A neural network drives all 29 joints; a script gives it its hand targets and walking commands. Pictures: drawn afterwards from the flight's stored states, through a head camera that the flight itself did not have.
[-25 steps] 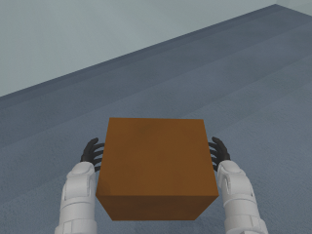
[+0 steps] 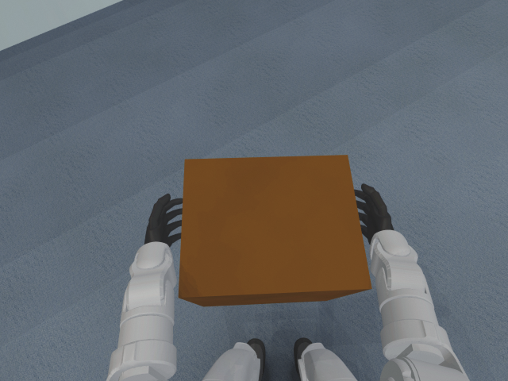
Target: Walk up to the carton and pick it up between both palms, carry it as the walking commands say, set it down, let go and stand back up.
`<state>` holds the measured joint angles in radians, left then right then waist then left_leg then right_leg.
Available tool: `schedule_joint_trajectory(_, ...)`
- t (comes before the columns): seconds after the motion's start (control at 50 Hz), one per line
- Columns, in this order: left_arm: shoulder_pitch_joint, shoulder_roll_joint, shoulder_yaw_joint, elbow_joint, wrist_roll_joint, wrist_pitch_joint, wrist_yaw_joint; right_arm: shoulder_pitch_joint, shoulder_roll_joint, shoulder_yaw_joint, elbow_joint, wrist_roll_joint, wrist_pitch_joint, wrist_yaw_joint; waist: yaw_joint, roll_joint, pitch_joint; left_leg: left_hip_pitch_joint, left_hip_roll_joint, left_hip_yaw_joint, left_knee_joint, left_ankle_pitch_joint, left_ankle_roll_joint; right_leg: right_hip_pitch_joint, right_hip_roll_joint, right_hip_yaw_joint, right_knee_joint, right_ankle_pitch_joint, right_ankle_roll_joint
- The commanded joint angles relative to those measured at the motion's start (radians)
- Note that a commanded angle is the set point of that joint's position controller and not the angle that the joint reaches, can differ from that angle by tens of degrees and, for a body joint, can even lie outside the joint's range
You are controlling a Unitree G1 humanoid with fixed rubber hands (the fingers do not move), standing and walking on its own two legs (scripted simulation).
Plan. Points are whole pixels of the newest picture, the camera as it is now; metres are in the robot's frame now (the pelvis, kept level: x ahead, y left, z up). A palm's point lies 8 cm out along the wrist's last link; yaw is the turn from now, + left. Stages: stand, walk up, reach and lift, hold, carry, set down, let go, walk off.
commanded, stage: set down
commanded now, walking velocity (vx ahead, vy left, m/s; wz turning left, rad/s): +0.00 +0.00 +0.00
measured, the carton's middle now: (266, 240) +0.35 +0.01 -0.15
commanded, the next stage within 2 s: none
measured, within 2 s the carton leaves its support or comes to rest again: neither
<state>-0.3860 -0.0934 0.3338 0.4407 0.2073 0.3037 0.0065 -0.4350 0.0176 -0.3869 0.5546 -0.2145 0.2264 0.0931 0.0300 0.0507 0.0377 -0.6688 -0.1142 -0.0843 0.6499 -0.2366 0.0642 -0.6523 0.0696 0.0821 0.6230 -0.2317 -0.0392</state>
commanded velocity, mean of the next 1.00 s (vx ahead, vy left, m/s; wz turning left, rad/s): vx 0.00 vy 0.00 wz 0.00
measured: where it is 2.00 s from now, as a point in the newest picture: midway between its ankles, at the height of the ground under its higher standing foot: outside the picture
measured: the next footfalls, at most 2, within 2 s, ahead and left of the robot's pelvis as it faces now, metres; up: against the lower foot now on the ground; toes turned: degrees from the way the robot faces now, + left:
none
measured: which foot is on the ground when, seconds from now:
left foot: down 0.00-1.00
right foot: down 0.00-1.00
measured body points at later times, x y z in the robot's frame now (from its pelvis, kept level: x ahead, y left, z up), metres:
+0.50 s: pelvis -0.02 -0.04 -0.06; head +0.21 -0.03 +0.33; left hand +0.37 +0.16 -0.15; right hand +0.41 -0.20 -0.15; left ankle +0.03 +0.07 -0.72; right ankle +0.03 -0.12 -0.72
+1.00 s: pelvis -0.02 -0.03 -0.13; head +0.22 -0.01 +0.25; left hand +0.38 +0.19 -0.24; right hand +0.41 -0.17 -0.24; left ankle +0.03 +0.07 -0.72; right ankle +0.03 -0.13 -0.72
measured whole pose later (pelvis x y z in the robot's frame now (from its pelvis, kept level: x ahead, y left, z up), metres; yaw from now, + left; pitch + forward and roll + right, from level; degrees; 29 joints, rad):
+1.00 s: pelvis -0.02 -0.03 -0.13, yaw -1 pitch +42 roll -2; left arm -0.71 0.05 0.43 0.69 0.12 0.21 -0.03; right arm -0.73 -0.01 -0.37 0.71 -0.19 0.18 -0.02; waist 0.05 -0.03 -0.20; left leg -1.58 -0.13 -0.09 1.28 -0.43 0.01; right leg -1.57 0.12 0.03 1.26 -0.42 -0.02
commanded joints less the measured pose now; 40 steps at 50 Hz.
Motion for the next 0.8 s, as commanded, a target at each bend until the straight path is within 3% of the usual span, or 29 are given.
schedule_joint_trajectory(0.0,-0.404,-0.739,-0.330,0.135,-0.079,-0.057,-0.196,-0.538,0.670,0.482,-0.052,0.044,-0.003,0.194,0.018,-0.211,-0.644,0.182,0.074,-0.044,0.026,0.201,-0.081,0.034,0.021,0.000,0.084,0.079,-0.021)
schedule_joint_trajectory(0.04,-0.412,-0.735,-0.256,0.173,-0.059,-0.040,-0.205,-0.581,0.683,0.486,-0.044,0.031,0.023,0.205,0.051,-0.286,-0.596,0.092,0.065,-0.042,0.011,0.091,-0.065,0.049,0.019,-0.003,0.093,0.013,-0.015)
schedule_joint_trajectory(0.08,-0.494,-0.742,-0.237,0.156,-0.052,-0.024,-0.218,-0.606,0.707,0.455,0.008,0.010,0.052,0.213,0.047,-0.301,-0.559,0.037,0.064,-0.045,0.009,-0.003,-0.056,0.015,0.018,-0.008,0.104,-0.051,-0.010)
schedule_joint_trajectory(0.12,-0.577,-0.767,-0.236,0.147,-0.032,-0.006,-0.228,-0.635,0.736,0.411,0.071,-0.006,0.064,0.224,0.053,-0.242,-0.532,0.013,0.059,-0.047,0.018,-0.059,-0.055,-0.072,0.019,-0.012,0.129,-0.086,-0.013)
schedule_joint_trajectory(0.14,-0.641,-0.765,-0.257,0.121,-0.033,0.000,-0.233,-0.632,0.749,0.379,0.103,-0.017,0.065,0.227,0.034,-0.213,-0.539,0.012,0.060,-0.050,0.032,-0.074,-0.059,-0.127,0.021,-0.014,0.139,-0.086,-0.016)
schedule_joint_trajectory(0.16,-0.668,-0.766,-0.267,0.107,-0.029,0.004,-0.236,-0.626,0.764,0.368,0.141,-0.011,0.069,0.232,0.043,-0.164,-0.541,0.008,0.056,-0.043,0.041,-0.089,-0.062,-0.160,0.020,-0.017,0.153,-0.088,-0.017)
schedule_joint_trajectory(0.2,-0.758,-0.781,-0.335,0.064,-0.033,0.004,-0.238,-0.619,0.774,0.314,0.200,-0.019,0.058,0.242,0.003,-0.055,-0.602,0.034,0.057,-0.044,0.093,-0.079,-0.084,-0.262,0.020,-0.024,0.199,-0.060,-0.026)
schedule_joint_trajectory(0.22,-0.766,-0.780,-0.359,0.045,-0.035,-0.003,-0.238,-0.627,0.776,0.316,0.211,-0.009,0.050,0.248,0.014,-0.011,-0.644,0.066,0.056,-0.031,0.122,-0.026,-0.094,-0.304,0.019,-0.026,0.218,-0.037,-0.026)
schedule_joint_trajectory(0.24,-0.798,-0.788,-0.390,0.025,-0.037,-0.010,-0.240,-0.631,0.773,0.301,0.211,-0.016,0.039,0.250,-0.009,0.034,-0.681,0.077,0.056,-0.023,0.155,0.023,-0.105,-0.351,0.020,-0.029,0.233,-0.019,-0.029)
schedule_joint_trajectory(0.28,-0.817,-0.805,-0.442,0.002,-0.052,-0.018,-0.245,-0.624,0.801,0.302,0.211,-0.002,0.030,0.249,-0.024,0.098,-0.779,0.113,0.055,0.003,0.208,0.131,-0.119,-0.380,0.023,-0.028,0.252,0.019,-0.025)
schedule_joint_trajectory(0.3,-0.794,-0.807,-0.445,0.005,-0.053,-0.022,-0.251,-0.626,0.823,0.319,0.196,0.007,0.025,0.245,-0.001,0.113,-0.821,0.085,0.047,0.031,0.228,0.192,-0.119,-0.346,0.023,-0.023,0.260,0.058,-0.020)
schedule_joint_trajectory(0.32,-0.781,-0.806,-0.450,0.006,-0.056,-0.026,-0.257,-0.636,0.840,0.340,0.168,0.021,0.023,0.241,0.010,0.112,-0.876,0.067,0.042,0.042,0.255,0.241,-0.116,-0.325,0.025,-0.019,0.277,0.101,-0.013)
schedule_joint_trajectory(0.4,-0.736,-0.779,-0.453,0.001,-0.091,-0.039,-0.293,-0.631,0.944,0.447,0.109,0.073,0.041,0.211,0.059,0.021,-1.028,-0.118,0.012,0.070,0.325,0.315,-0.081,-0.119,0.031,0.016,0.336,0.303,0.021)
schedule_joint_trajectory(0.52,-0.678,-0.644,-0.307,0.110,-0.112,-0.050,-0.375,-0.705,0.978,0.614,-0.019,0.108,0.053,0.124,0.120,-0.231,-1.018,-0.629,-0.011,0.069,0.392,0.116,-0.034,0.201,-0.045,0.149,0.399,0.469,0.076)
schedule_joint_trajectory(0.58,-0.659,-0.598,-0.267,0.172,-0.138,-0.063,-0.401,-0.708,0.941,0.654,-0.057,0.118,0.037,0.068,0.111,-0.301,-1.002,-0.776,-0.012,0.047,0.432,0.078,-0.032,0.257,-0.072,0.205,0.427,0.550,0.095)
schedule_joint_trajectory(0.6,-0.628,-0.596,-0.259,0.200,-0.144,-0.064,-0.404,-0.700,0.923,0.666,-0.064,0.118,0.031,0.050,0.114,-0.310,-1.004,-0.786,-0.010,0.036,0.434,0.080,-0.032,0.267,-0.076,0.206,0.439,0.570,0.096)
schedule_joint_trajectory(0.62,-0.647,-0.577,-0.252,0.218,-0.145,-0.066,-0.404,-0.700,0.913,0.642,-0.040,0.105,0.027,0.036,0.102,-0.313,-0.977,-0.786,-0.006,0.028,0.439,0.040,-0.030,0.204,-0.077,0.197,0.434,0.491,0.096)
schedule_joint_trajectory(0.7,-0.647,-0.590,-0.265,0.256,-0.150,-0.067,-0.392,-0.622,0.836,0.553,0.069,0.045,0.015,0.002,0.071,-0.213,-0.944,-0.748,-0.003,0.020,0.445,0.077,-0.053,0.036,-0.055,0.114,0.476,0.445,0.064)
schedule_joint_trajectory(0.78,-0.664,-0.618,-0.308,0.257,-0.150,-0.080,-0.340,-0.539,0.741,0.409,0.176,-0.001,-0.014,0.012,0.009,-0.101,-0.892,-0.605,-0.002,0.011,0.491,0.262,-0.084,-0.310,0.006,0.028,0.518,0.359,0.030)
